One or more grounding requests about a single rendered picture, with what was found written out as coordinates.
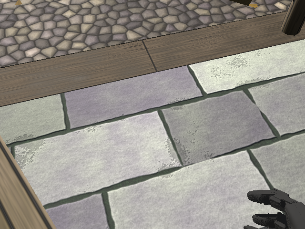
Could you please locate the robot right hand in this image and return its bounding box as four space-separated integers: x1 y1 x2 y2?
243 188 305 229

